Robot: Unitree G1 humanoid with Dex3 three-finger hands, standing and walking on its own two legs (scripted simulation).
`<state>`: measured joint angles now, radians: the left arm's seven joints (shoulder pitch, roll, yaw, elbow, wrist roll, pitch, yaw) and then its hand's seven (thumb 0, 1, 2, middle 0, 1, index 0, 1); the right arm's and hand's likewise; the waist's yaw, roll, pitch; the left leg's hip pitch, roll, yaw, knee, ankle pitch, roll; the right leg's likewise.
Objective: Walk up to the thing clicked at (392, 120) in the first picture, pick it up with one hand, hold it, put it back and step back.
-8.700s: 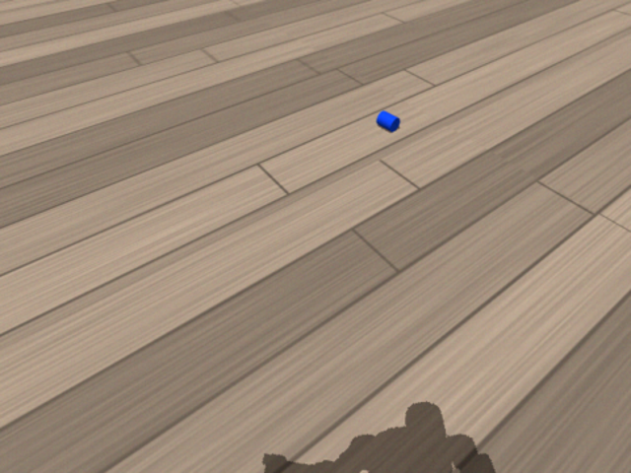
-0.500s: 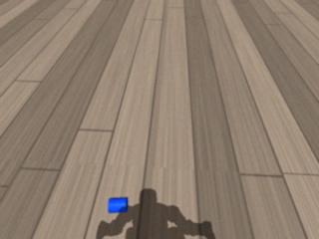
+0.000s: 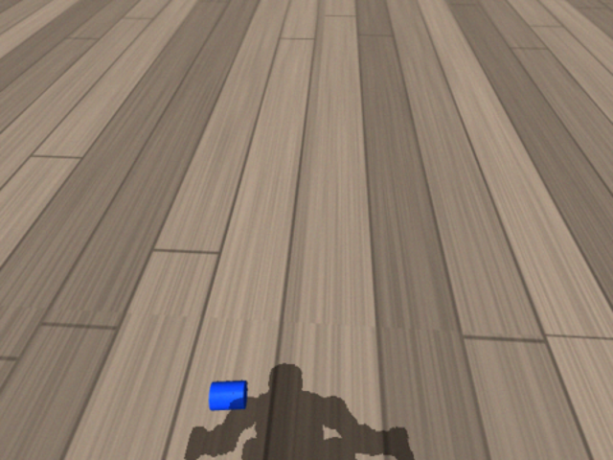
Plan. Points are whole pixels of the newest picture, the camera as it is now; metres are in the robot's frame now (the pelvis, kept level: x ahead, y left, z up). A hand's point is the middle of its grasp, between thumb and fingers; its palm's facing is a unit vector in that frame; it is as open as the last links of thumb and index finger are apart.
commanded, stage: stand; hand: left
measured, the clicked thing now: (228, 395) +0.45 +0.27 -0.74
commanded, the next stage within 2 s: walk up in 0.28 s
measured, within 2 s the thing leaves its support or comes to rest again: neither
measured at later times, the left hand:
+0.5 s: hand out of the picture +0.08 +0.26 -0.16, palm faces -0.01 -0.94 -0.34, open 7.4 cm
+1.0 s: hand out of the picture +0.13 +0.25 -0.16, palm faces -0.03 -0.94 -0.35, open 7.4 cm
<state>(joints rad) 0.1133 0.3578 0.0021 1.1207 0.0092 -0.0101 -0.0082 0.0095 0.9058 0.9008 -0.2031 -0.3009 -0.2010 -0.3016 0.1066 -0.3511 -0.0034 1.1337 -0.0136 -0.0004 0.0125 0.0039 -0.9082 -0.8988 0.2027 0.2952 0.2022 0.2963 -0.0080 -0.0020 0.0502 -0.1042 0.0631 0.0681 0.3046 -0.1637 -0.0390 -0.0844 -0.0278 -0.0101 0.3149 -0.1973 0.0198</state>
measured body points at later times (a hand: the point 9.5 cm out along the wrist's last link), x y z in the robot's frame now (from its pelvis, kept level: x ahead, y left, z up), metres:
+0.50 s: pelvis +0.01 +0.00 +0.00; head +0.02 +0.00 +0.45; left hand +0.08 +0.31 -0.13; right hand +0.08 -0.30 -0.13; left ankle +0.00 +0.14 -0.75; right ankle -0.02 -0.13 -0.75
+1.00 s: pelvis +0.03 +0.00 -0.01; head +0.04 +0.00 +0.44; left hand +0.13 +0.30 -0.14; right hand +0.11 -0.31 -0.13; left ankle +0.00 +0.14 -0.75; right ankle -0.02 -0.13 -0.75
